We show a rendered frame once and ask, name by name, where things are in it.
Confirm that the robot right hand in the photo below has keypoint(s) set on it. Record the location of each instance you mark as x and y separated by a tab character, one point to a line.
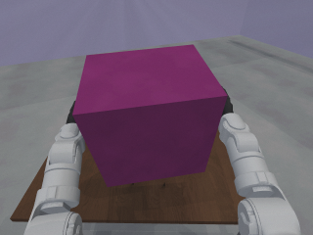
228	108

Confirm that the robot left hand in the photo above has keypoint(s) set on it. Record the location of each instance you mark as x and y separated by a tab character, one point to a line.
70	118

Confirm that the robot left forearm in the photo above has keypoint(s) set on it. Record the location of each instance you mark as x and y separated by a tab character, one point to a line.
59	192

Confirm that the robot left upper arm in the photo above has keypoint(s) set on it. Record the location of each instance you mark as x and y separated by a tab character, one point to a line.
62	223

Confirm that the robot right upper arm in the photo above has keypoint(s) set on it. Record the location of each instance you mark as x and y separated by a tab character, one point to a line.
266	216

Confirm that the table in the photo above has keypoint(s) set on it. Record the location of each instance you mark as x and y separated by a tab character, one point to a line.
208	197

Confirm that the carton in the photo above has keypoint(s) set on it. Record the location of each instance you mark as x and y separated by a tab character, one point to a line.
148	114

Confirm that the robot right forearm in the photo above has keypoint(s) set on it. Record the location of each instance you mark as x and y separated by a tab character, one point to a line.
253	178

